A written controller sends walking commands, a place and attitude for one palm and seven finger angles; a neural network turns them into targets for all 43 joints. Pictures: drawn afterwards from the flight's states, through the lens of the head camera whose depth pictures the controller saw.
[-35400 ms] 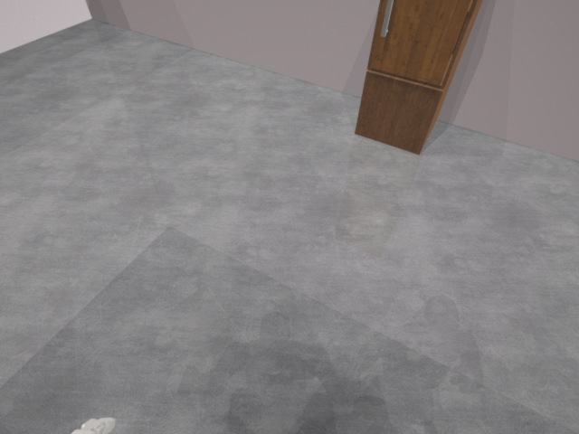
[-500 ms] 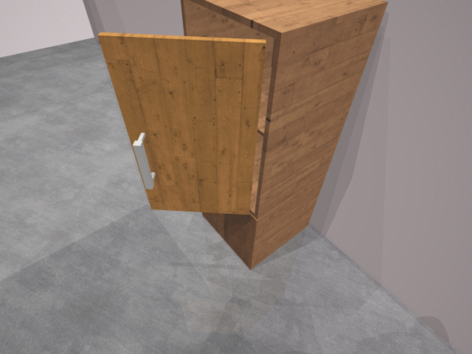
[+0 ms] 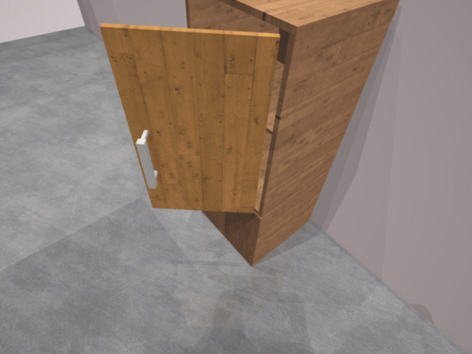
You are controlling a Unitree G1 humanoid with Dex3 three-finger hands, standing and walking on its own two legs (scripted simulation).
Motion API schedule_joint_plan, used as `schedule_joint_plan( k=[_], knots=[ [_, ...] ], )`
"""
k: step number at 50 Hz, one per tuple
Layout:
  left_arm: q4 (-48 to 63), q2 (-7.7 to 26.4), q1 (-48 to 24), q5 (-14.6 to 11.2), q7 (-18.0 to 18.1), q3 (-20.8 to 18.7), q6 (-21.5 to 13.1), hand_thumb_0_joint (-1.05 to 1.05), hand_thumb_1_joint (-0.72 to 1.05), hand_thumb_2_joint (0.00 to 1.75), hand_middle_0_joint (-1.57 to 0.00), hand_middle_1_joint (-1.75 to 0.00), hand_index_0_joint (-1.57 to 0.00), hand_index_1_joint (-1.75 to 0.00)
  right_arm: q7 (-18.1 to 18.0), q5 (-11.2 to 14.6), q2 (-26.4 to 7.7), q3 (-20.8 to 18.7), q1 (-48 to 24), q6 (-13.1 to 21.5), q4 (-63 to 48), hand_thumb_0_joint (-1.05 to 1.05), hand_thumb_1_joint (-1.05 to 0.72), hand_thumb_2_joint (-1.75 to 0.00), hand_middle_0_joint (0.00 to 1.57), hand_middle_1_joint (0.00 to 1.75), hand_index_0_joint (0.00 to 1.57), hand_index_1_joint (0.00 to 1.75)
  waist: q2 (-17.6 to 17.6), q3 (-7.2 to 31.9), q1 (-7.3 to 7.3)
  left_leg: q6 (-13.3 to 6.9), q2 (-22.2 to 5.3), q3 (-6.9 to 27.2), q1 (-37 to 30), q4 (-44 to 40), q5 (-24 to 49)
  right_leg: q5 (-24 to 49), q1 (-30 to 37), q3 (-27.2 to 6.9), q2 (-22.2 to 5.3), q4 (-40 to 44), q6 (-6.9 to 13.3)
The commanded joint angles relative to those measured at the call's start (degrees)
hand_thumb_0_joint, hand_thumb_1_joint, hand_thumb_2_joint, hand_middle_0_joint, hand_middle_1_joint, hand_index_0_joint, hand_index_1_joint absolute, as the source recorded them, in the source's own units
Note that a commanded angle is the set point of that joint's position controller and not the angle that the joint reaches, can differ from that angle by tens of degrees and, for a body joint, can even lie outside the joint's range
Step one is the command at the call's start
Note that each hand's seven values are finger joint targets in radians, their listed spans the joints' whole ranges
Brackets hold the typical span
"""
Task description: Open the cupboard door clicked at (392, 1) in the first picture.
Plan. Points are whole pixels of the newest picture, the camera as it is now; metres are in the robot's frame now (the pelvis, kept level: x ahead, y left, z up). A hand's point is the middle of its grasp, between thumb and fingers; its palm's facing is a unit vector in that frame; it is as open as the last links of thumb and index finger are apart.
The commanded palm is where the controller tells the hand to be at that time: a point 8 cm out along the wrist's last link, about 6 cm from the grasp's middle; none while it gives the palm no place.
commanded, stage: shuffle to correct the standing spot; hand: left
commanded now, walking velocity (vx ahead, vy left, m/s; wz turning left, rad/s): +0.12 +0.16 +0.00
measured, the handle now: (149, 160) +0.59 +0.28 -0.08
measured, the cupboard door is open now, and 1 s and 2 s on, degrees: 48 48 48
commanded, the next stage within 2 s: come to a stop and stand still in 0.10 s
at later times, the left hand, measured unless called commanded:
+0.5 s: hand out of the picture +0.09 +0.26 -0.17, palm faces +0.05 -0.98 -0.19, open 7.4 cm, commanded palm none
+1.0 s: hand out of the picture +0.08 +0.26 -0.16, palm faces +0.05 -0.98 -0.20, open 7.4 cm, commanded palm none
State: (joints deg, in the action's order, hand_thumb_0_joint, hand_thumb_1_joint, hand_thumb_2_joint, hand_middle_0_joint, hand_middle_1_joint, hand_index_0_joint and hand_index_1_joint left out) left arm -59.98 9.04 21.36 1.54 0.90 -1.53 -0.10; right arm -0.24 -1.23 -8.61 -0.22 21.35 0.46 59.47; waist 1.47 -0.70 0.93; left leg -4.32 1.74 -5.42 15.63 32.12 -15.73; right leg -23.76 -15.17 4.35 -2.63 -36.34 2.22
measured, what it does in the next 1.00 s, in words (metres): steps on the spot: right foot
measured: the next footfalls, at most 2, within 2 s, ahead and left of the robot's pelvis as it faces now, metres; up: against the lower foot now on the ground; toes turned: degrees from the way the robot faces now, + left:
right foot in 0.58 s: +0.12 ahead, +0.00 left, +0.00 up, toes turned +2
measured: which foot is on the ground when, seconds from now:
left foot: down 0.00-1.00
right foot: down 0.00-0.24, up 0.26-0.56, down 0.58-1.00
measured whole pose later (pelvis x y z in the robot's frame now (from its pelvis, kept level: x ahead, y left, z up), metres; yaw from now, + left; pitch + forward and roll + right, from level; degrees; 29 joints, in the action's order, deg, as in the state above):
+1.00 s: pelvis +0.03 +0.08 +0.00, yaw +2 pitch -2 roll -1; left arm -54.1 10.0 15.9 1.0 1.5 -0.3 0.6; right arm -0.1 -1.9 -9.8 -0.4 16.7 -1.1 55.9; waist -0.2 -0.8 -0.7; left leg -2.5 0.4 -3.7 16.3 30.9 -13.2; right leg -13.3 -15.2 4.8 -0.2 -29.9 1.5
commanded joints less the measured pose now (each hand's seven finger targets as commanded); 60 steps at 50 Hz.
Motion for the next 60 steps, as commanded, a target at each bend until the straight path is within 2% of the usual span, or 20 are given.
schedule_joint_plan(
  k=[1, 3, 8, 10, 11, 12, 13, 14, 17, 20, 26, 31, 33, 34, 35, 37, 40, 42, 49, 60],
  knots=[
    [0.3, 9.8, 11.6, 0.1, 1.2, -2.8, -1.8, 0.0, 0.9, 0.9, -0.2, -0.3, -0.2, -0.3, -0.2, 0.5, -4.3, -1.2, -3.2, 0.8, -5.4, 0.0, -0.9, -0.9, 0.2, 0.3, 0.2, 0.3, 11.7, -3.5, 4.47, 2.7, -0.9, -0.3, 23.4, 9.2, -11.6, 3.0, 16.3, -27.2, -22.7, 22.3, 8.7],
    [1.0, 10.0, 9.3, 0.0, 1.8, -3.3, -2.3, 0.0, 0.9, 0.9, -0.2, -0.3, -0.2, -0.3, 0.2, -0.1, -5.2, -1.9, -6.4, 0.3, -6.1, 0.0, -0.9, -0.9, 0.2, 0.3, 0.2, 0.3, 9.1, -6.1, 3.42, 3.3, -4.1, 4.8, 24.1, 22.7, -11.9, 9.8, 10.3, -27.9, -24.3, 24.0, 11.8],
    [3.9, 10.6, -0.9, 0.7, 1.2, -3.6, -1.8, 0.0, 0.9, 0.9, -0.2, -0.3, -0.2, -0.3, 1.7, 0.6, -2.3, -1.9, -1.8, 0.2, -4.9, 0.0, -0.9, -0.9, 0.2, 0.3, 0.2, 0.3, 9.6, -4.6, -1.35, 4.1, -3.0, 0.1, 2.3, 5.7, -1.2, 8.1, -5.3, -7.1, -14.9, 19.0, 4.5],
    [4.4, 10.1, -1.6, 0.8, 0.7, -3.7, -0.7, 0.0, 0.9, 0.9, -0.2, -0.3, -0.2, -0.3, 1.4, 0.4, -4.0, -2.3, 3.9, 0.6, -3.0, 0.0, -0.9, -0.9, 0.2, 0.3, 0.2, 0.3, 2.9, -3.3, -3.42, 5.1, -1.1, -3.0, -9.1, -2.2, 0.3, -2.1, -11.4, -2.8, -10.3, 11.2, 2.1],
    [5.0, 8.2, -1.3, 0.4, 0.3, -3.3, 0.1, 0.0, 0.9, 0.9, -0.2, -0.3, -0.2, -0.3, 0.8, -0.1, -7.4, -3.0, 6.3, 0.6, -2.9, 0.0, -0.9, -0.9, 0.2, 0.3, 0.2, 0.3, -6.4, -2.9, -3.88, 3.8, -5.9, 4.3, -10.5, -6.5, -4.3, -5.2, -14.9, 0.2, -6.2, 1.4, 0.4],
    [6.6, 4.2, -1.3, 0.1, 0.1, -2.6, 0.4, 0.0, 0.9, 0.9, -0.2, -0.3, -0.2, -0.3, 0.2, -0.8, -11.8, -3.9, 9.3, 0.9, -3.2, 0.0, -0.9, -0.9, 0.2, 0.3, 0.2, 0.3, -18.2, -2.3, -4.52, -1.9, -18.3, 22.9, -9.1, -16.9, -8.3, -11.8, -20.2, 5.0, 0.5, -12.4, -2.4],
    [7.9, 3.1, -2.1, 0.1, 0.1, -1.9, 0.0, 0.0, 0.9, 0.9, -0.2, -0.3, -0.2, -0.3, -0.4, -0.9, -13.1, -4.1, 8.9, 0.8, -3.9, 0.0, -0.9, -0.9, 0.2, 0.3, 0.2, 0.3, -14.2, -1.9, -4.39, -7.5, -23.1, 30.3, -5.4, -21.4, -11.3, -12.2, -20.4, 0.0, 0.2, -20.7, -1.2],
    [6.9, 2.1, -2.5, 0.3, 0.3, -1.5, -0.2, 0.0, 0.9, 0.9, -0.2, -0.3, -0.2, -0.3, -0.6, -1.0, -11.3, -3.6, 5.4, 1.1, -4.2, 0.0, -0.9, -0.9, 0.2, 0.3, 0.2, 0.3, -9.5, -1.0, -3.07, -8.0, -22.3, 29.4, -1.9, -21.6, -11.3, -8.6, -18.4, -2.7, -1.2, -25.1, -0.2],
    [3.4, 1.3, -0.1, -0.2, 0.2, -0.6, -0.6, 0.0, 0.9, 0.9, -0.2, -0.3, -0.2, -0.3, -1.4, -0.6, -6.5, -1.5, -3.3, 2.7, -4.9, 0.0, -0.9, -0.9, 0.2, 0.3, 0.2, 0.3, -7.6, 0.5, 0.25, -6.4, -18.2, 16.3, 0.7, -17.2, 18.6, -0.1, -10.1, -4.6, -3.1, -17.8, -1.9],
    [2.2, 1.5, -0.2, -0.7, 0.4, 0.0, 0.2, 0.0, 0.9, 0.9, -0.2, -0.3, -0.2, -0.3, -2.2, -0.3, -7.1, -1.7, -2.9, 2.2, -3.2, 0.0, -0.9, -0.9, 0.2, 0.3, 0.2, 0.3, -6.5, 3.5, -0.64, -6.4, -18.3, 11.2, -5.0, -12.3, 37.9, 0.1, -4.4, -2.5, -0.9, -6.0, -2.8],
    [4.4, 3.5, -0.9, -0.2, 0.4, -1.3, 1.2, 0.0, 0.9, 0.9, -0.2, -0.3, -0.2, -0.3, -2.7, -0.1, -9.3, -3.5, -3.6, 0.4, -2.7, 0.0, -0.9, -0.9, 0.2, 0.3, 0.2, 0.3, -6.3, 1.9, -0.23, -4.8, -18.8, 11.8, -2.0, -9.2, 32.5, 8.2, 0.9, -2.5, 0.4, 4.5, -1.8],
    [6.4, 7.1, -3.0, -0.2, 0.9, -1.4, 0.2, 0.0, 0.9, 0.9, -0.2, -0.3, -0.2, -0.3, -1.9, 0.5, -3.3, -2.6, -3.1, -0.8, -3.1, 0.0, -0.9, -0.9, 0.2, 0.3, 0.2, 0.3, 8.0, 3.8, -1.63, 3.6, -4.8, 1.3, 2.1, 0.9, 1.0, 28.9, 1.8, -13.6, -10.5, 12.9, 4.7],
    [6.9, 6.7, -5.9, -0.5, 1.2, -1.0, 0.1, 0.0, 0.9, 0.9, -0.2, -0.3, -0.2, -0.3, -1.6, 0.4, -2.0, -2.2, -2.9, -1.4, -2.2, 0.0, -0.9, -0.9, 0.2, 0.3, 0.2, 0.3, 7.4, 2.3, -2.26, 4.2, -4.2, 2.1, -0.7, 3.6, -3.9, 21.5, -3.2, -13.8, -11.3, 16.5, 7.1],
    [7.4, 9.5, -3.7, 0.6, 3.0, -1.2, 0.2, 0.0, 0.9, 0.9, -0.2, -0.3, -0.2, -0.3, -1.1, 0.4, -7.3, -3.6, -6.2, -1.2, -5.3, 0.0, -0.9, -0.9, 0.2, 0.3, 0.2, 0.3, 5.2, 2.5, -1.12, 5.8, -3.6, -0.5, 1.2, 10.8, -5.4, 31.3, -0.2, -18.8, -11.7, 17.5, 4.5],
    [8.0, 10.3, -5.0, 0.1, 3.2, -1.2, -0.5, 0.0, 0.9, 0.9, -0.2, -0.3, -0.2, -0.3, -0.7, 0.4, -5.0, -2.2, -6.5, -1.3, -7.1, 0.0, -0.9, -0.9, 0.2, 0.3, 0.2, 0.3, 3.8, 2.5, -2.55, 5.6, -4.4, 2.3, 3.0, 9.4, -7.0, 34.4, 3.0, -17.1, -14.3, 17.1, 5.4],
    [9.7, 9.8, -6.9, -0.3, 2.8, -1.0, -0.9, 0.0, 0.9, 0.9, -0.2, -0.3, -0.2, -0.3, -0.6, 0.3, -3.6, -2.0, -4.6, -0.9, -6.8, 0.0, -0.9, -0.9, 0.2, 0.3, 0.2, 0.3, 3.5, 5.0, -2.56, 4.6, -3.0, 1.8, 0.5, 2.9, -4.2, 28.0, 4.7, -12.1, -10.2, 13.0, 6.1],
    [9.2, 8.2, -7.2, -0.6, 2.2, -0.7, -0.6, 0.0, 0.9, 0.9, -0.2, -0.3, -0.2, -0.3, -0.6, 0.2, -4.8, -1.7, -2.6, -0.3, -5.9, 0.0, -0.9, -0.9, 0.2, 0.3, 0.2, 0.3, -2.4, -1.2, -2.69, 2.8, -6.4, 6.0, -2.0, -5.8, 3.9, 11.4, -1.5, -8.4, -5.5, 12.6, 2.6],
    [9.3, 7.5, -5.9, -0.5, 1.7, -0.5, 0.3, 0.0, 0.9, 0.9, -0.2, -0.3, -0.2, -0.3, -0.5, -0.3, -6.7, -1.6, -5.1, -0.4, -7.2, 0.0, -0.9, -0.9, 0.2, 0.3, 0.2, 0.3, -6.8, -7.0, -1.33, 1.3, -8.7, 11.3, 6.0, -10.8, -4.3, 2.0, -2.8, -6.2, -2.0, 11.9, 1.2],
    [9.0, 7.1, -3.1, -0.5, 1.1, -0.3, -0.3, 0.0, 0.9, 0.9, -0.2, -0.3, -0.2, -0.3, -0.5, -0.6, -7.8, -1.4, -3.7, -0.4, -7.5, 0.0, -0.9, -0.9, 0.2, 0.3, 0.2, 0.3, -0.1, -2.8, -1.65, 1.6, -6.5, 10.0, 5.8, -10.9, -10.2, -2.7, -1.3, -8.4, -3.1, 15.3, 1.1],
    [5.2, 6.1, -0.1, -0.6, 1.1, 1.1, -1.2, 0.0, 0.9, 0.9, -0.2, -0.3, -0.2, -0.3, -0.5, 0.1, -7.7, -0.4, -4.0, 1.0, -4.3, 0.0, -0.9, -0.9, 0.2, 0.3, 0.2, 0.3, -2.4, -1.7, -0.91, 1.3, -8.2, 11.6, 4.1, -14.7, -5.1, 8.9, 2.6, -6.4, -3.0, 14.2, 0.3]
  ],
)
